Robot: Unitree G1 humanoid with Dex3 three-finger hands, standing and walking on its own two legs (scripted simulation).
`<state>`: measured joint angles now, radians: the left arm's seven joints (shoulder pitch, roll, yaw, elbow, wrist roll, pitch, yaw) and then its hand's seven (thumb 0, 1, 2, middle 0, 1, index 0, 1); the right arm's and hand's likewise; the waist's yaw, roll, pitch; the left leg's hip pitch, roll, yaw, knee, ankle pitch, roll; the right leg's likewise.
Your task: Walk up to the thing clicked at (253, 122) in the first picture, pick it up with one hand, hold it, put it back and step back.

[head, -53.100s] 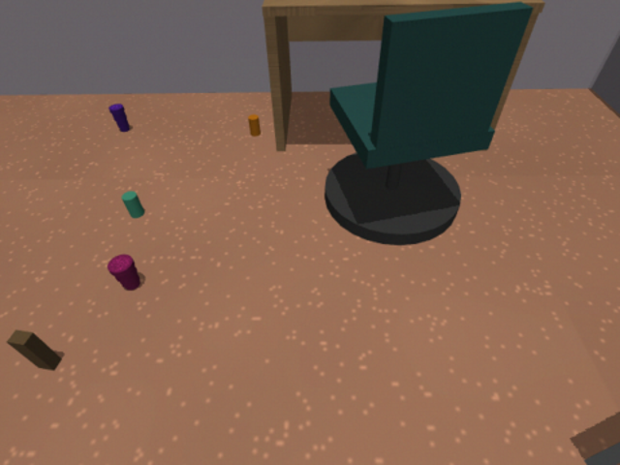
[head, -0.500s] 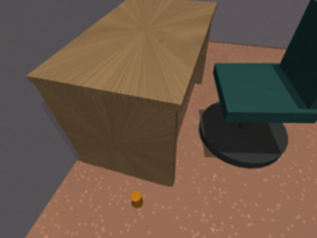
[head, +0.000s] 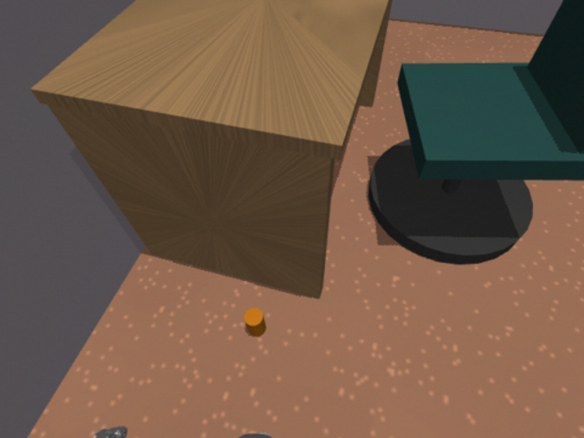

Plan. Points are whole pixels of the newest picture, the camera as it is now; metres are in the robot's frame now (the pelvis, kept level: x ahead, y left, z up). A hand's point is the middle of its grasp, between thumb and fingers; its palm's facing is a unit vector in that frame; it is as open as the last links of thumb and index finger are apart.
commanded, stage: step back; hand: left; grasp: from above
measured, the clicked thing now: (255, 322) +0.53 +0.18 -0.72
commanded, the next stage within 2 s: none
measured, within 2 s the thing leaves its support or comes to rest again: neither
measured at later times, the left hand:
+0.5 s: hand out of the picture +0.05 +0.31 -0.17, palm faces -0.11 -0.91 -0.40, open 7.4 cm
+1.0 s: hand out of the picture -0.07 +0.33 -0.17, palm faces -0.03 -0.94 -0.35, open 7.4 cm
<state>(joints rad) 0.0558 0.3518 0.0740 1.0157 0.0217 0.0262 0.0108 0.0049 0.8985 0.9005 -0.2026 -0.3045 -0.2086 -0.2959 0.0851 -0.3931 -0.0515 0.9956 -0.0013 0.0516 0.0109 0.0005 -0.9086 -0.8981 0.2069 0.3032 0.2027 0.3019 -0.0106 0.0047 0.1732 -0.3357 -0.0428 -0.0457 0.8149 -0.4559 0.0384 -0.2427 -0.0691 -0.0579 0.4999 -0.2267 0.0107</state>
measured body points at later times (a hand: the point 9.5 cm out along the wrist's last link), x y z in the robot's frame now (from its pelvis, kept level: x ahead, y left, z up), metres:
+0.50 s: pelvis -0.07 +0.05 -0.02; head +0.00 +0.04 +0.43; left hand +0.06 +0.35 -0.14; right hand +0.01 -0.25 -0.15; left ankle -0.03 +0.13 -0.74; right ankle -0.09 -0.06 -0.74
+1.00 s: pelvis -0.20 +0.07 -0.01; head -0.14 +0.10 +0.43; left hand -0.07 +0.38 -0.14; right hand -0.12 -0.24 -0.12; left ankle -0.19 +0.19 -0.74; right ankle -0.12 -0.05 -0.70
